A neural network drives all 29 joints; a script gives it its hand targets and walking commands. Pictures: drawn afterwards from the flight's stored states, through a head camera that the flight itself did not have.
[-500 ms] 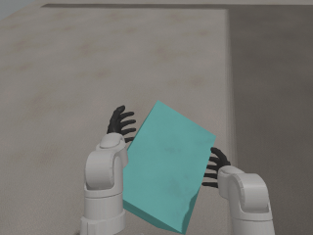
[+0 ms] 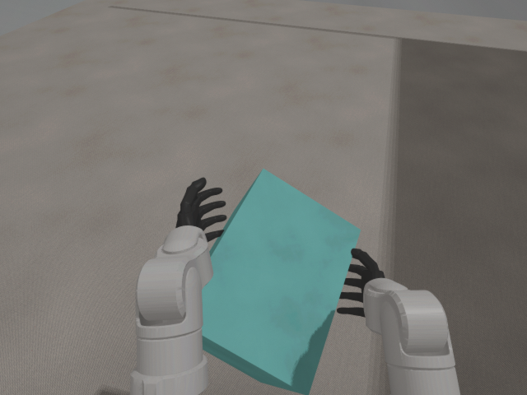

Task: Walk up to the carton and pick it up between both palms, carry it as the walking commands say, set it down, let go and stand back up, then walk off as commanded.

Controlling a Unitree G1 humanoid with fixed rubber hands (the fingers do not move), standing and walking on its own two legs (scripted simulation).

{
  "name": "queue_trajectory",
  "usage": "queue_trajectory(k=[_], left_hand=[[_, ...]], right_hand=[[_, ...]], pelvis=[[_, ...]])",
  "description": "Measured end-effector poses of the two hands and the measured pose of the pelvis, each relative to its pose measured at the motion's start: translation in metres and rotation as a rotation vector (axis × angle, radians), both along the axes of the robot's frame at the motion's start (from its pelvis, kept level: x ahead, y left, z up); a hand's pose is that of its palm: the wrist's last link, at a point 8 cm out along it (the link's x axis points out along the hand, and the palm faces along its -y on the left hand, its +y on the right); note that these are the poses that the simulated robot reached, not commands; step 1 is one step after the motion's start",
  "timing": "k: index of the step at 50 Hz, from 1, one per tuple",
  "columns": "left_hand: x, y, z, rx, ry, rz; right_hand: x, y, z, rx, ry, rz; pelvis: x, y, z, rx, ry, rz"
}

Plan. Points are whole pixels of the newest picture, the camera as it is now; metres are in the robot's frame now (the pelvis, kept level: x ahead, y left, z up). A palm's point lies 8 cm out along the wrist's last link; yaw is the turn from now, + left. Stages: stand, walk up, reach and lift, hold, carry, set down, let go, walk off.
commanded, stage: carry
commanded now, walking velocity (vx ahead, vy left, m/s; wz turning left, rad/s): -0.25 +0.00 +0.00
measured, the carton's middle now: (261, 278) +0.31 +0.05 +0.01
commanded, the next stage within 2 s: none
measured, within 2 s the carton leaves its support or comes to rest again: neither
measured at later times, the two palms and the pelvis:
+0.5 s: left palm out of the picture +0.12 +0.14 +0.13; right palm out of the picture +0.06 -0.10 +0.05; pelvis -0.19 +0.02 +0.00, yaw +1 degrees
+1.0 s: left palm out of the picture -0.05 +0.08 +0.15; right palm out of the picture -0.14 -0.15 +0.05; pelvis -0.37 +0.00 +0.01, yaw -1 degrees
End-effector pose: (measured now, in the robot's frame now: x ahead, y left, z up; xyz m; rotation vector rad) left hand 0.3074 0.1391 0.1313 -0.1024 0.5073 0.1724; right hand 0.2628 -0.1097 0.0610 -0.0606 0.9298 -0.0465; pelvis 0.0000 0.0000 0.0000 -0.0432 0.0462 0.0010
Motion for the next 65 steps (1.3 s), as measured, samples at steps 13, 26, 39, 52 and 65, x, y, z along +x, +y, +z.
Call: queue_trajectory(k=[13, 26, 39, 52, 65], left_hand=[[-0.085, -0.070, 0.017, 0.094, 0.001, -0.173], [-0.199, 0.011, -0.006, 0.023, 0.030, -0.045], [-0.289, -0.005, 0.002, -0.004, -0.027, -0.054], [-0.371, -0.055, 0.018, 0.077, -0.026, -0.195], [-0.490, 0.037, -0.011, -0.015, 0.020, -0.038]], right_hand=[[-0.128, -0.050, -0.008, 0.094, 0.011, -0.137], [-0.212, 0.015, -0.011, 0.019, 0.062, -0.003], [-0.302, 0.000, -0.008, 0.028, 0.016, -0.016], [-0.417, -0.033, -0.009, 0.105, 0.019, -0.136], [-0.502, 0.039, -0.013, 0.007, 0.083, 0.027]], pelvis=[[-0.101, -0.012, 0.005, 0.084, -0.005, -0.018], [-0.198, 0.019, -0.001, 0.034, -0.014, 0.012], [-0.290, 0.006, -0.002, 0.008, -0.002, -0.006], [-0.386, 0.004, 0.005, 0.082, -0.003, -0.014], [-0.483, 0.036, 0.000, 0.016, -0.022, 0.018]])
